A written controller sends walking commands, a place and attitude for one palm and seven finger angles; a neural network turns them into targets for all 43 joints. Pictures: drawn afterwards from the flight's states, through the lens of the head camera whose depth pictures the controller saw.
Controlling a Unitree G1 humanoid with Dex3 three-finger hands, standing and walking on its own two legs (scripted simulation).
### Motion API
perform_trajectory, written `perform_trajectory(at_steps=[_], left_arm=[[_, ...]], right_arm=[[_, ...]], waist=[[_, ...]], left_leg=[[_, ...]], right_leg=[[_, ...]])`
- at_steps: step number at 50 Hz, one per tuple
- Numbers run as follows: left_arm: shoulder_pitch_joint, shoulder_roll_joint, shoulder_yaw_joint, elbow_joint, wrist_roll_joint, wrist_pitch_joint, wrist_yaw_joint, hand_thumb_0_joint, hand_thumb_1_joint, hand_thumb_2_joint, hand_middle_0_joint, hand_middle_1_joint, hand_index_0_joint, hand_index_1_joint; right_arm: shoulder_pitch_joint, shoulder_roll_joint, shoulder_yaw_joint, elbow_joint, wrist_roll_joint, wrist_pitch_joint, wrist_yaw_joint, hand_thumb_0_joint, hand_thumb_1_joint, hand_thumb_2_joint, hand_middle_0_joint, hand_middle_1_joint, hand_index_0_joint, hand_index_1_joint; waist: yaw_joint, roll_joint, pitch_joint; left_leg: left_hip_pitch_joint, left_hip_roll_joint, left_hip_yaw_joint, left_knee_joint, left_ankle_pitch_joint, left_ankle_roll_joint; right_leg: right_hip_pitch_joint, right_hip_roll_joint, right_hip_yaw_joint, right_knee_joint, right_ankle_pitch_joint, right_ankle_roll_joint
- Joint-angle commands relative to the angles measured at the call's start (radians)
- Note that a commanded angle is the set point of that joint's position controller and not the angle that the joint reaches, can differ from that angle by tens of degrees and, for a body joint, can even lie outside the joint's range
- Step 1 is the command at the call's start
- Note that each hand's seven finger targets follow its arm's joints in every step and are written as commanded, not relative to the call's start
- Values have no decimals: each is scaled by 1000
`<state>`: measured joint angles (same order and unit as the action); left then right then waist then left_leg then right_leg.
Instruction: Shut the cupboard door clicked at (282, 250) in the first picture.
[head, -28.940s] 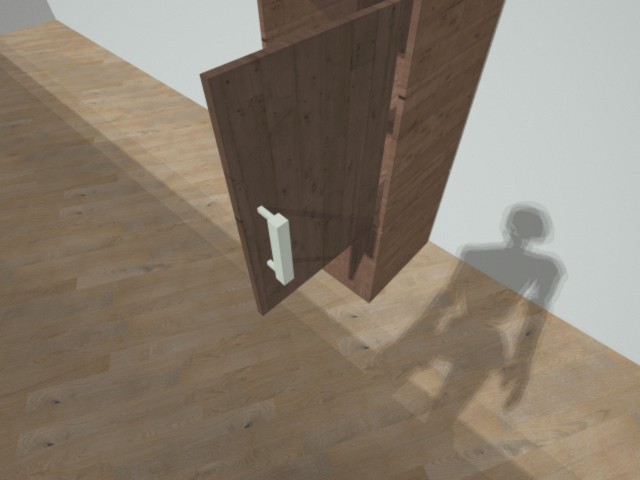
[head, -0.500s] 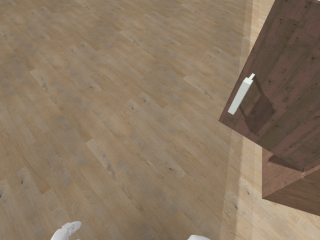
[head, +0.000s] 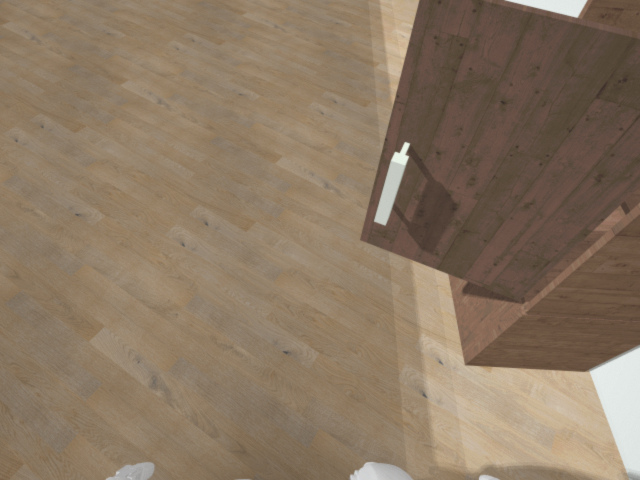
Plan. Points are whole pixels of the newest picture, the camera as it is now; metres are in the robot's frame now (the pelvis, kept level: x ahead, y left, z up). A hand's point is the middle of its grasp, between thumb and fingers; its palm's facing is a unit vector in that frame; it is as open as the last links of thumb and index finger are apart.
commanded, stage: turn to face it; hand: left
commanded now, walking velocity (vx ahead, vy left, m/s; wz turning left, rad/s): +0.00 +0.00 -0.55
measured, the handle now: (393, 184) +0.65 -0.11 -0.09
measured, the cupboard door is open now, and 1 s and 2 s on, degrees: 68 68 68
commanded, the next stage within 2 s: take the last steps up to it in 0.52 s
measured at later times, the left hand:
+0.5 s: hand (215, 458) +0.16 +0.15 -0.17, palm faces -0.20 -0.95 -0.23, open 7.3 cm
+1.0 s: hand (263, 419) +0.21 +0.09 -0.16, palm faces -0.31 -0.92 -0.22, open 7.3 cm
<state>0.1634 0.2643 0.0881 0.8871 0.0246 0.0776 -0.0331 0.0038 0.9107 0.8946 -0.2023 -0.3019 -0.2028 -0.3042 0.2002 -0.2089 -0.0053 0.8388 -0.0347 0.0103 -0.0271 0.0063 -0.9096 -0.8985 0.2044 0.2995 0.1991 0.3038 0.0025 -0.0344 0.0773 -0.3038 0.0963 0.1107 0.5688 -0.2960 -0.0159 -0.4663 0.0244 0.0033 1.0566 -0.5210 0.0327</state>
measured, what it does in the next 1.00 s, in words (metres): walks ahead, turning right: right foot, then left foot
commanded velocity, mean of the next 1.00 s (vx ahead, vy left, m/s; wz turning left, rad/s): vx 0.07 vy -0.03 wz -0.25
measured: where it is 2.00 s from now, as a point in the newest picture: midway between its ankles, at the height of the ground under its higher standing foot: outside the picture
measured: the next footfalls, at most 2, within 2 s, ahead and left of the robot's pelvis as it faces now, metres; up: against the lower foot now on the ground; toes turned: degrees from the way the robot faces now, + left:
right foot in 0.18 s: +0.03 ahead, -0.14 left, +0.00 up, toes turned -10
left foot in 0.52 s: +0.12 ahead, +0.08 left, +0.00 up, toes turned -10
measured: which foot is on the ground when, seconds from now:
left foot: down 0.00-0.18, up 0.20-0.50, down 0.52-0.90, up 0.92-1.00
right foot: up 0.00-0.16, down 0.18-0.54, up 0.56-0.88, down 0.90-1.00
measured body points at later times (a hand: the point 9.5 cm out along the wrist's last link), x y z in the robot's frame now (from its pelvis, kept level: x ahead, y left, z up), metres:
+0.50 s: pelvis +0.05 -0.02 +0.00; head +0.09 -0.03 +0.45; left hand +0.17 +0.20 -0.15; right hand +0.07 -0.29 -0.14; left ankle +0.07 +0.09 -0.72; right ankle -0.01 -0.13 -0.73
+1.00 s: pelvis +0.09 -0.07 +0.00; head +0.10 -0.08 +0.45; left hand +0.23 +0.14 -0.14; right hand -0.01 -0.31 -0.16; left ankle +0.08 +0.07 -0.68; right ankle +0.01 -0.15 -0.73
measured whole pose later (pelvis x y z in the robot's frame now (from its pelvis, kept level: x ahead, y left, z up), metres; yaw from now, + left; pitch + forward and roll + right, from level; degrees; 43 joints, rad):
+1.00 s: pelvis +0.09 -0.07 +0.00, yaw -19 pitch +1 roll -1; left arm 0.22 0.18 0.05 0.98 0.03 0.00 -0.01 0.00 0.91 0.89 -0.20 -0.30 -0.20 -0.30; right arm 0.31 -0.24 -0.05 1.04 -0.02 0.05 -0.02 0.01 -0.91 -0.90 0.20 0.30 0.20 0.30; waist -0.03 0.05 0.02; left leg -0.40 0.08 0.06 0.98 -0.50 -0.03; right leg -0.18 0.02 -0.06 0.49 -0.33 -0.04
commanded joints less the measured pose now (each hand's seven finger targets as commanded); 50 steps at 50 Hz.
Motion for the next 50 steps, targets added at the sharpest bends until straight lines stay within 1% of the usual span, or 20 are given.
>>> perform_trajectory(at_steps=[1, 4, 7, 9, 10, 11, 14, 21, 24, 25, 27, 28, 33, 39, 42, 43, 44, 45, 46, 50], left_arm=[[-60, 41, 6, -111, -9, -24, -14, 0, 900, 900, -200, -300, -200, -300], [-65, 33, 1, -109, -8, -33, -15, 0, 900, 900, -200, -300, -200, -300], [53, 77, 11, -72, -5, -48, -7, 0, 900, 900, -200, -300, -200, -300], [165, 247, 40, -36, -1, -65, 21, 0, 900, 900, -200, -300, -200, -300], [173, 242, 39, -32, -6, -64, 34, 0, 900, 900, -200, -300, -200, -300], [118, 216, 37, -36, -2, -63, 43, 0, 900, 900, -200, -300, -200, -300], [6, 135, 14, -63, -2, -64, 49, 0, 900, 900, -200, -300, -200, -300], [39, 149, 19, -29, 3, -62, 50, 0, 900, 900, -200, -300, -200, -300], [3, 133, 17, -23, -4, -56, 50, 0, 900, 900, -200, -300, -200, -300], [0, 109, 10, -24, -10, -53, 48, 0, 900, 900, -200, -300, -200, -300], [71, 31, -6, -36, -17, -46, 42, 0, 900, 900, -200, -300, -200, -300], [35, 46, -7, -46, -9, -42, 43, 0, 900, 900, -200, -300, -200, -300], [2, 12, -8, -15, -10, -39, 21, 0, 900, 900, -200, -300, -200, -300], [-33, -8, -19, -9, -3, -41, 0, 0, 900, 900, -200, -300, -200, -300], [57, 6, -9, 29, 0, -49, -5, 0, 900, 900, -200, -300, -200, -300], [110, 46, 0, 48, 3, -61, 0, 0, 900, 900, -200, -300, -200, -300], [185, 136, 17, 74, 9, -75, 13, 0, 900, 900, -200, -300, -200, -300], [231, 186, 22, 84, 0, -74, 21, 0, 900, 900, -200, -300, -200, -300], [210, 153, 17, 86, 0, -83, 32, 0, 900, 900, -200, -300, -200, -300], [85, 51, -13, 71, 1, -102, 44, 0, 900, 900, -200, -300, -200, -300]], right_arm=[[53, -220, -70, -37, -4, -11, -13, 0, -900, -900, 200, 300, 200, 300], [67, -240, -81, -19, -2, -3, -6, 0, -900, -900, 200, 300, 200, 300], [29, -236, -89, -24, 11, 4, 4, 0, -900, -900, 200, 300, 200, 300], [-49, -122, -63, -91, 23, 10, 12, 0, -900, -900, 200, 300, 200, 300], [-72, -141, -61, -89, 23, 22, -2, 0, -900, -900, 200, 300, 200, 300], [-68, -137, -63, -73, 25, 21, -7, 0, -900, -900, 200, 300, 200, 300], [-5, -126, -55, -11, 19, 14, 3, 0, -900, -900, 200, 300, 200, 300], [-8, -91, -48, 2, 25, 15, 3, 0, -900, -900, 200, 300, 200, 300], [66, -91, -48, 29, 24, 5, -2, 0, -900, -900, 200, 300, 200, 300], [102, -114, -48, 42, 22, -6, -3, 0, -900, -900, 200, 300, 200, 300], [131, -240, -67, 37, 4, -11, -9, 0, -900, -900, 200, 300, 200, 300], [134, -235, -63, 41, 1, -16, -19, 0, -900, -900, 200, 300, 200, 300], [81, -161, -45, 42, -2, -20, -26, 0, -900, -900, 200, 300, 200, 300], [118, -196, -67, 95, -7, -9, -13, 0, -900, -900, 200, 300, 200, 300], [84, -194, -73, 109, 1, -6, -8, 0, -900, -900, 200, 300, 200, 300], [80, -160, -68, 107, 9, -9, -2, 0, -900, -900, 200, 300, 200, 300], [59, -92, -53, 82, 19, -14, 2, 0, -900, -900, 200, 300, 200, 300], [-22, -90, -47, 41, 14, -11, 6, 0, -900, -900, 200, 300, 200, 300], [-30, -103, -55, 48, 13, -8, 3, 0, -900, -900, 200, 300, 200, 300], [40, -65, -49, 101, 7, -12, 17, 0, -900, -900, 200, 300, 200, 300]], waist=[[-31, 247, -127], [-43, 274, -128], [22, 192, -162], [90, -231, -153], [88, -196, -143], [60, -247, -120], [0, -129, -159], [11, -118, -132], [-32, -95, -113], [-43, -30, -129], [-30, 304, -151], [-43, 328, -129], [-21, 191, -126], [-49, 229, -99], [5, 179, -82], [29, 82, -87], [61, -166, -94], [103, -215, -68], [79, -199, -39], [-13, -99, 12]], left_leg=[[197, 245, -93, -161, 537, 139], [184, 246, -58, -121, 509, 119], [64, 193, 14, 45, 319, 31], [-308, -18, 45, 437, -366, -61], [-330, -2, -92, 559, -338, -52], [-368, 1, -123, 618, -303, -52], [-279, 10, -103, 539, -155, -65], [-146, -47, -63, 228, -118, -56], [32, -56, -64, -27, 58, -41], [141, -24, -93, -140, 179, -25], [213, 311, -406, -226, 453, 156], [198, 338, -452, -241, 544, 205], [213, 221, -202, -191, 654, 172], [164, 227, -186, -238, 217, 148], [38, 186, -135, -175, 4, 95], [-59, 125, -76, -67, -38, 57], [-257, -1, 56, 146, -227, -6], [-346, -48, 2, 360, -381, -16], [-374, -28, -76, 475, -312, -10], [-270, 1, -65, 454, -140, -26]], right_leg=[[-7, -45, -55, -105, 15, 13], [85, -16, -108, -293, 63, -3], [334, -23, -98, -602, 350, -32], [495, -415, 389, -712, 795, -219], [432, -414, 394, -715, 793, -267], [408, -382, 411, -719, 732, -277], [395, -266, 193, -648, 827, -226], [352, -254, 225, -647, 803, -228], [244, -215, 227, -598, 677, -171], [181, -163, 193, -543, 599, -125], [33, 10, 10, -251, -17, -32], [-15, 6, 39, -82, -108, -20], [1, -44, 7, -63, 18, -1], [113, -16, -82, -331, 49, -20], [305, 0, -107, -580, 236, -32], [439, -46, -29, -695, 254, -56], [566, -267, 259, -801, 205, -142], [513, -397, 414, -859, 222, -252], [455, -383, 426, -863, 232, -290], [321, -272, 155, -809, 510, -254]])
